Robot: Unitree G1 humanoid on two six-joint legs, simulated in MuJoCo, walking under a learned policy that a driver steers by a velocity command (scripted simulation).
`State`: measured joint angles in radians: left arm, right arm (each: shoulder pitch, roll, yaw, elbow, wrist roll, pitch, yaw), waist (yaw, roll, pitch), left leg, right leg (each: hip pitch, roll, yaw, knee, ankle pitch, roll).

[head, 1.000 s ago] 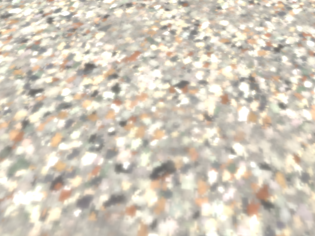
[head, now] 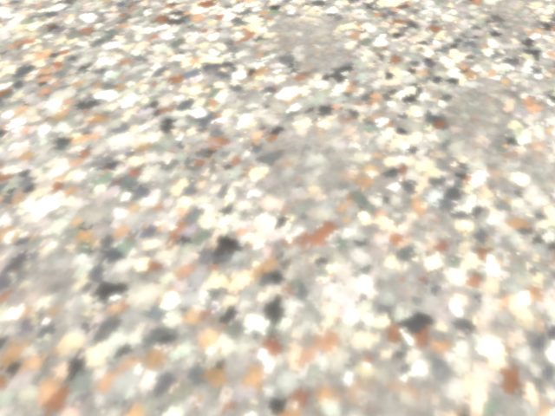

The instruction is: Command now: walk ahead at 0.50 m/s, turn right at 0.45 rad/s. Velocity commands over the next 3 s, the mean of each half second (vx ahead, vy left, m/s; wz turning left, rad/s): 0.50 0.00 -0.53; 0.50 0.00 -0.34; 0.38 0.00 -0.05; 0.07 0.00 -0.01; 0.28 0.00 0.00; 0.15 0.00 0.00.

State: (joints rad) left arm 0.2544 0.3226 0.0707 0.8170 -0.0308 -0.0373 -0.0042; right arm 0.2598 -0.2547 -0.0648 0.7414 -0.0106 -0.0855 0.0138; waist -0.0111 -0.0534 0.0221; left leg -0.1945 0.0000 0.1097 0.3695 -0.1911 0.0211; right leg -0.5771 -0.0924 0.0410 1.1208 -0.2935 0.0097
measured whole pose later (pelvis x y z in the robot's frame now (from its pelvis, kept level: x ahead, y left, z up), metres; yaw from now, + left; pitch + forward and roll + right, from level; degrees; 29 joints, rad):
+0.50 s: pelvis +0.26 -0.09 +0.00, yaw -18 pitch +1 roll +1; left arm 0.28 0.28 0.07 0.73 -0.01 -0.04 -0.03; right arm 0.14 -0.30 -0.07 0.73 -0.01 -0.10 -0.01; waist 0.03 0.02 0.06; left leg -0.56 0.10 -0.06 1.09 -0.31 -0.03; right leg -0.28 0.09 0.03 0.42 -0.17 -0.10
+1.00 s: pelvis +0.55 -0.13 +0.00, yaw -27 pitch +1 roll +1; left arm 0.26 0.29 0.06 0.73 -0.01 -0.05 0.00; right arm 0.28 -0.26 -0.05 0.81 0.00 -0.10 0.03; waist -0.03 -0.05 0.02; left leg -0.22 -0.06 0.02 0.38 -0.17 0.06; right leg -0.52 -0.05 0.05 1.08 -0.31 -0.02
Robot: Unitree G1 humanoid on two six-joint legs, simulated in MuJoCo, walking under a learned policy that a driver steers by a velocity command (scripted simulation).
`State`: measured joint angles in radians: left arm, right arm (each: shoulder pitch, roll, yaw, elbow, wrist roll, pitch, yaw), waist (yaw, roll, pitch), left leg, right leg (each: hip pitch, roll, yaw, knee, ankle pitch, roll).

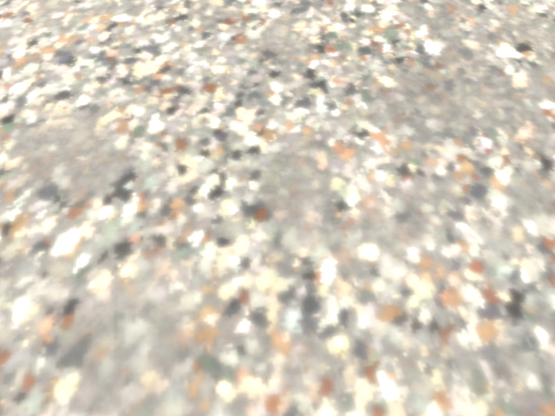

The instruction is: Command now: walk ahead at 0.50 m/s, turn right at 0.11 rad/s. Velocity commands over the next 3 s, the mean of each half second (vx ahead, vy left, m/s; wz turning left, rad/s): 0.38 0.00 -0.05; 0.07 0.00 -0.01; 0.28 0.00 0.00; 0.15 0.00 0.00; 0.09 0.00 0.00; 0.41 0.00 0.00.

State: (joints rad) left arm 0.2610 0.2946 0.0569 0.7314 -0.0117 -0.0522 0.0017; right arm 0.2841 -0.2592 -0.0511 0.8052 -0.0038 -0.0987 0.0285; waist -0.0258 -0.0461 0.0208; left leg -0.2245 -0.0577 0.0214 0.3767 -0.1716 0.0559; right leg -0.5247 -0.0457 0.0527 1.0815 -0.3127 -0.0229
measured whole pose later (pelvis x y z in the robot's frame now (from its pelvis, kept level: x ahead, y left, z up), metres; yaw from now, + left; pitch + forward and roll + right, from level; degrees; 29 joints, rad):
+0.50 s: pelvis +0.24 -0.06 -0.01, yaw +0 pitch +2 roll +0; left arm 0.14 0.25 0.04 0.75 0.02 -0.06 -0.03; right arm 0.23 -0.31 -0.04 0.84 0.00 -0.02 -0.02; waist -0.01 0.04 0.06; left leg -0.45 0.05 -0.04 1.01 -0.46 -0.06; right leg -0.35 0.04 -0.04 0.42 -0.10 -0.06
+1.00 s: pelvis +0.32 -0.03 -0.01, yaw +0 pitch -1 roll -1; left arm 0.17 0.25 0.03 0.97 0.01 0.00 0.02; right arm 0.16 -0.24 -0.02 0.95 -0.01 -0.01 -0.03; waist 0.00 0.00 0.03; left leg -0.22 0.02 -0.02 0.50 -0.26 -0.02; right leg -0.19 0.01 -0.03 0.48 -0.27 -0.01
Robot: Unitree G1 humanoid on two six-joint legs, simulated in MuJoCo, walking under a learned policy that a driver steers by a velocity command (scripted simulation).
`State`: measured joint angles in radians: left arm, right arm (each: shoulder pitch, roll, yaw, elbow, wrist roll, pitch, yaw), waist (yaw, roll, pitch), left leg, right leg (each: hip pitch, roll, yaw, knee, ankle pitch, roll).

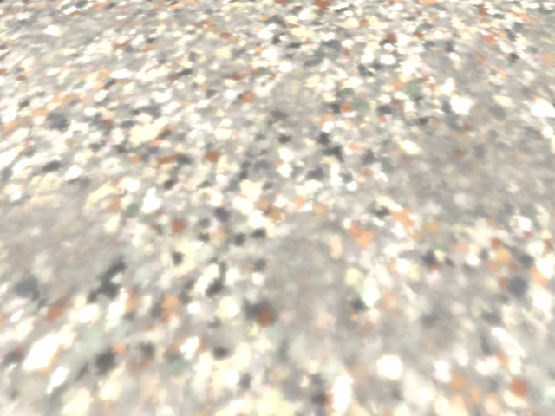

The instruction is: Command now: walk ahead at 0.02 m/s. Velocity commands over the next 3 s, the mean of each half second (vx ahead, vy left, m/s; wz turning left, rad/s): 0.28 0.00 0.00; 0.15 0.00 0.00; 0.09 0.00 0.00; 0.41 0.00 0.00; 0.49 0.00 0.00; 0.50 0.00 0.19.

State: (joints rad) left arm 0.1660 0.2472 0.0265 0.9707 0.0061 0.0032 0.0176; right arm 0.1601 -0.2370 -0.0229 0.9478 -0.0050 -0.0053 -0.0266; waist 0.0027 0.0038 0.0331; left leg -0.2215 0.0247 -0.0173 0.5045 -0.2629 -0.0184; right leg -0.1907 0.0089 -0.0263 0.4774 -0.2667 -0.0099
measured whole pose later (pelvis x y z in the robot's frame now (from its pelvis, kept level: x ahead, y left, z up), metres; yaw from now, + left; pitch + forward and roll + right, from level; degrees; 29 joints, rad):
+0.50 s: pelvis +0.13 +0.03 +0.01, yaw +1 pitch +1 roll -1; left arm 0.13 0.27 0.05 0.97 -0.03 -0.08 -0.02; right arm 0.41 -0.21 -0.03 1.06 0.00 -0.08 0.01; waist -0.04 -0.02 0.01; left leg 0.00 -0.01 0.02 0.31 -0.32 0.04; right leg -0.57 -0.06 -0.03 1.01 -0.27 -0.03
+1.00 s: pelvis +0.27 -0.01 -0.01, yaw +1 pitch -1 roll -2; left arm 0.11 0.21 0.02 1.02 0.01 -0.02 0.01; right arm 0.19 -0.23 -0.04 1.01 -0.02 0.01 -0.05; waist 0.00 0.03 0.03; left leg -0.32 0.07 -0.03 0.60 -0.28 -0.02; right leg -0.31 0.07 -0.07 0.44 -0.12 -0.07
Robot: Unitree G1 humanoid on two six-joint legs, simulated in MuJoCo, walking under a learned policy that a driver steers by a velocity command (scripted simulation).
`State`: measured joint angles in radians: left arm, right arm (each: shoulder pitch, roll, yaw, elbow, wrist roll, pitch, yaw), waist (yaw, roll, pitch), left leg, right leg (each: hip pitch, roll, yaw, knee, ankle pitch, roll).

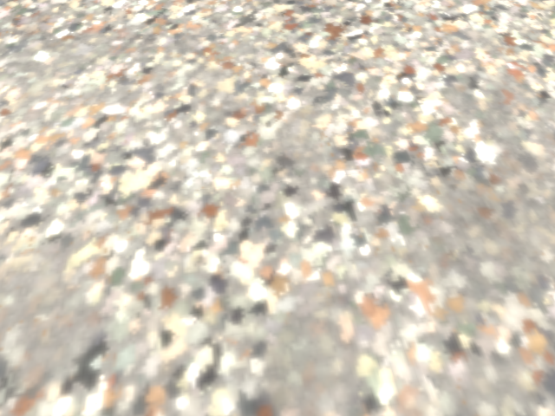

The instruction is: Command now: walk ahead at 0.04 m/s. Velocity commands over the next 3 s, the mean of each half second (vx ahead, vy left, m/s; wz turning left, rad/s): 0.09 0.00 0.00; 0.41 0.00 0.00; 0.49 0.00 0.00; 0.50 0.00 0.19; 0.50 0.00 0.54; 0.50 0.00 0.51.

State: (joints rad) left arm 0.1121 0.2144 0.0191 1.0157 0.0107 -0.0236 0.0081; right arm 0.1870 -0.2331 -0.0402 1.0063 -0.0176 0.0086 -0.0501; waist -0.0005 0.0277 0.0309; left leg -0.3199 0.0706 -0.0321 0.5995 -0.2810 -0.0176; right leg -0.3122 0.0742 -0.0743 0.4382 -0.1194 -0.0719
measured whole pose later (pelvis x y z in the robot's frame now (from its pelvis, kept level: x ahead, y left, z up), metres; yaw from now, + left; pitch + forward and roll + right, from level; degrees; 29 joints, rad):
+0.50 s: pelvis +0.09 +0.01 +0.00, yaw -1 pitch +0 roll +0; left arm 0.20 0.24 0.03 1.08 -0.02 -0.05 0.01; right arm 0.31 -0.21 -0.05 1.08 0.03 -0.06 -0.03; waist 0.00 0.00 -0.01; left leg -0.17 0.01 0.01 0.57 -0.40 0.01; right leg -0.28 0.02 -0.03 0.64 -0.38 -0.08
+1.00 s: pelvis +0.31 +0.02 -0.02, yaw -2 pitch +2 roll +0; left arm 0.48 0.22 0.03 1.12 -0.01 -0.07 0.02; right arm -0.10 -0.22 -0.04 0.83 0.03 -0.10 0.04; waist 0.08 0.01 0.04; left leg -0.54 0.00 0.06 0.51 -0.02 0.09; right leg 0.21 0.01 -0.01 0.23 -0.45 -0.02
